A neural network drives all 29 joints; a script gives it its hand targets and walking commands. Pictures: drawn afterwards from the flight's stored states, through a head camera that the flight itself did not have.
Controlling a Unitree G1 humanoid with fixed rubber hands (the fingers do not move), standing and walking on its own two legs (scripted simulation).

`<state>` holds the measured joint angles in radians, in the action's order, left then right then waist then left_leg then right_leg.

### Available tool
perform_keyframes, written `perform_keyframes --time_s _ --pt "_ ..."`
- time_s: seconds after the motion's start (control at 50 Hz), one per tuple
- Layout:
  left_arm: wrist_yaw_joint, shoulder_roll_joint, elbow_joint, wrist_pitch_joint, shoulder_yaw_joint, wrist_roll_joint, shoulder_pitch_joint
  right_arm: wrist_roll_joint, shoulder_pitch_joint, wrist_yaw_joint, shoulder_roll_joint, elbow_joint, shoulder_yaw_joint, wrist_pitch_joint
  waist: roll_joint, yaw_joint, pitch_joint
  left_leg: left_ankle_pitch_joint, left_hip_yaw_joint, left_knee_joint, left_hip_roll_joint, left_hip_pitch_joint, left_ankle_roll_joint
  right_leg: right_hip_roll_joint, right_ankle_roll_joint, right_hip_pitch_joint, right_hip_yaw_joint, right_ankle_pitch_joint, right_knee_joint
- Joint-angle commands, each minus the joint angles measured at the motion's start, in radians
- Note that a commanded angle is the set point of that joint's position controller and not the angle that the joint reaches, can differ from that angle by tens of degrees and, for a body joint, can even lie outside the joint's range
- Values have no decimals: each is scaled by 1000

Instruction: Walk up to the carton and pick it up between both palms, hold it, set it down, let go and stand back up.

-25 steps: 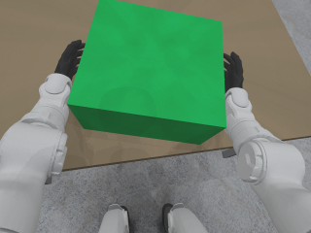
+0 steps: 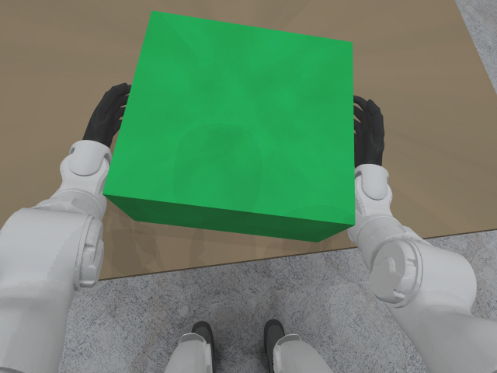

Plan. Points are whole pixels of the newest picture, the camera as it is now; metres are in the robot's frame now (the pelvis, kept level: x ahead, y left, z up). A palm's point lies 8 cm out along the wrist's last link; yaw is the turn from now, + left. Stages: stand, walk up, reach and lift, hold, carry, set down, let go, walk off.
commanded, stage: reach and lift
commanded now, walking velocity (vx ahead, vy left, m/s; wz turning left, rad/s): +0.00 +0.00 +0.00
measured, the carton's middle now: (240, 134) +0.48 -0.01 -0.03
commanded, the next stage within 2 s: none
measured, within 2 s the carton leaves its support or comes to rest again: leaves its support in 1.14 s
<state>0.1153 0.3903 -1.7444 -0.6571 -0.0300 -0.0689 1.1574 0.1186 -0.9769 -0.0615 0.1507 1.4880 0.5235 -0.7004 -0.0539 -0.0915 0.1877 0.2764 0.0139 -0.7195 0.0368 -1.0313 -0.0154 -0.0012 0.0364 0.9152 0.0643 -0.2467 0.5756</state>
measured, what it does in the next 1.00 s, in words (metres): stands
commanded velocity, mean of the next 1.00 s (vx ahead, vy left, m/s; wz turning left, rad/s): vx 0.00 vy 0.00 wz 0.00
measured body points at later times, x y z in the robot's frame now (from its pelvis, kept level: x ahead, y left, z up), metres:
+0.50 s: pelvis +0.01 +0.00 +0.01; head +0.19 +0.01 +0.42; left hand +0.48 +0.19 -0.02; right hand +0.44 -0.22 -0.01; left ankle +0.00 +0.09 -0.70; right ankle -0.02 -0.15 -0.70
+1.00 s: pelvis +0.01 -0.01 +0.01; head +0.16 +0.00 +0.43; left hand +0.46 +0.19 -0.01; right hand +0.43 -0.22 -0.01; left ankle +0.00 +0.09 -0.70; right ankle -0.02 -0.15 -0.70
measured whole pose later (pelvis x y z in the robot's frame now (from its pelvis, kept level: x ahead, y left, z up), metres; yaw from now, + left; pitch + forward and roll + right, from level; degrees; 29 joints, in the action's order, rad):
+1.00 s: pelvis +0.01 -0.01 +0.01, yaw -1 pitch +33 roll -4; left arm 0.10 0.34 -1.45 -0.51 -0.01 -0.12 0.87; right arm 0.01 -0.84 -0.11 0.14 1.41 0.28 -0.61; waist -0.06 -0.06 0.28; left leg 0.28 0.00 -0.68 0.05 -0.98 -0.01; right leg 0.01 0.03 0.88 0.05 -0.24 0.54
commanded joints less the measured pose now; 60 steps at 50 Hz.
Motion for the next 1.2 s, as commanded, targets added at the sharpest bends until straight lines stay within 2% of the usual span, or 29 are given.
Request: perform_keyframes --time_s 0.0,0.02,0.04,0.12,0.14,0.16,0.22,0.24,0.28,0.32,0.34,0.4,0.44,0.5,0.52,0.6,0.64,0.66,0.68,0.72,0.74,0.8,0.84,0.9,0.94,1.08,1.1,1.16,1.18 --pt "62 -447 190 -83 -35 53 510 152 -363 132 -389 -1 -192 -34 -142 -30 887 -836 -34 -56 -1 807 122 54 -25 -165 79 503 -30" --pt "58 -444 195 -84 -14 58 490 139 -367 136 -401 -32 -217 -45 -134 -1 834 -814 -40 -51 -7 772 123 48 -23 -193 76 502 -22" --pt "61 -427 188 -89 -11 75 478 146 -328 130 -401 16 -216 -40 -122 -25 821 -860 -33 -50 -5 797 123 49 -21 -213 72 546 -26" --pt "54 -435 244 -87 -21 63 465 135 -340 124 -384 10 -223 -54 -151 -22 869 -909 -36 -48 -3 813 129 60 -22 -187 76 570 -39" --pt "60 -434 223 -85 -13 72 428 149 -326 125 -382 -2 -236 -60 -120 -5 863 -885 -37 -46 -9 791 123 58 -24 -233 71 571 -34" --pt "67 -456 214 -93 -20 66 451 153 -342 121 -398 35 -232 -64 -109 -31 822 -888 -43 -40 -10 787 125 59 -23 -232 75 589 -33" --pt "66 -422 192 -81 -9 66 428 156 -333 111 -380 24 -228 -54 -106 -32 808 -829 -47 -23 -15 765 108 56 -21 -231 59 574 -49" --pt "57 -429 247 -83 -27 60 423 139 -324 113 -385 37 -231 -56 -169 -20 858 -869 -48 -21 -16 764 120 60 -27 -212 62 576 -40" --pt "62 -405 245 -81 -14 52 403 128 -327 111 -400 -7 -272 -57 -102 3 875 -877 -47 -35 -16 745 111 56 -8 -290 54 653 -19" --pt "60 -408 303 -81 -33 36 447 122 -366 105 -382 -13 -250 -57 -146 -27 873 -938 -40 -46 -3 799 121 70 -19 -234 66 613 -22" --pt "55 -406 293 -73 -27 30 423 123 -373 113 -356 -17 -254 -53 -134 -5 881 -943 -35 -48 1 820 118 76 -12 -221 70 574 -32" --pt "51 -402 312 -65 -20 48 382 92 -314 103 -383 -23 -313 -52 -131 3 888 -906 -51 -33 -14 778 116 66 -8 -289 55 677 -20" --pt "62 -393 311 -61 -7 36 376 106 -322 104 -397 -44 -314 -39 -80 0 904 -854 -53 -21 -13 760 96 65 -1 -309 59 665 -28" --pt "47 -368 355 -47 -23 29 390 80 -346 104 -336 -44 -288 -38 -151 -6 924 -933 -34 -34 0 797 110 84 -9 -239 56 593 -36" --pt "48 -377 365 -49 -15 29 340 86 -319 107 -365 -41 -320 -39 -121 13 932 -928 -45 -34 -3 799 96 81 -5 -263 58 628 -29" --pt "48 -340 398 -37 -6 22 334 61 -301 76 -351 -76 -339 -24 -84 2 945 -836 -49 -24 -22 721 88 69 3 -346 27 706 -13" --pt "56 -352 390 -31 -10 19 342 71 -288 79 -368 -52 -337 -17 -103 -13 960 -889 -54 -26 -11 737 86 76 10 -341 35 704 -12" --pt "50 -346 399 -25 -6 19 331 70 -317 84 -368 -33 -352 -17 -69 4 909 -893 -41 -38 -5 736 85 81 15 -315 46 689 8" --pt "42 -328 427 -20 -14 15 364 56 -268 75 -338 -47 -324 -16 -102 -28 964 -887 -30 -40 -7 768 91 76 4 -312 36 681 -5" --pt "50 -319 413 -14 8 26 331 45 -314 77 -352 -43 -369 -12 -66 15 920 -873 -50 -49 -12 738 86 74 18 -331 37 702 10" --pt "39 -318 459 -15 4 15 342 34 -311 73 -347 -63 -359 -11 -97 7 963 -878 -46 -46 -14 736 85 78 11 -322 29 704 9" --pt "45 -301 462 8 -9 -6 302 23 -284 65 -352 -131 -391 12 -67 10 945 -827 -43 -33 -20 704 79 65 23 -384 18 766 18" --pt "40 -291 485 28 -4 -2 323 11 -279 61 -336 -119 -374 33 -82 -1 953 -760 -32 -23 -18 694 77 66 15 -364 14 689 20" --pt "35 -281 500 49 -19 -16 300 -1 -302 61 -316 -197 -395 53 -87 10 968 -842 -30 -33 -16 727 87 74 19 -353 22 722 18" --pt "28 -270 549 64 -21 -26 342 -15 -255 44 -285 -193 -371 60 -88 -32 948 -776 -15 -33 -20 700 79 63 13 -365 5 720 15" --pt "9 -271 635 96 -26 -41 331 -38 -297 52 -253 -325 -386 86 -115 -5 979 -782 -19 -22 -15 751 90 70 12 -337 9 663 10" --pt "3 -293 629 107 -47 -49 312 -34 -295 56 -266 -313 -409 98 -133 -9 940 -863 -20 -31 -10 779 104 75 13 -284 24 681 17" --pt "6 -303 657 104 -44 -55 259 -61 -270 71 -293 -366 -464 118 -95 27 909 -821 -30 -18 -15 762 89 74 20 -303 18 672 23" --pt "10 -302 640 107 -49 -60 333 -36 -294 66 -290 -354 -427 131 -74 0 994 -755 -20 -18 -15 759 81 68 14 -338 10 643 17"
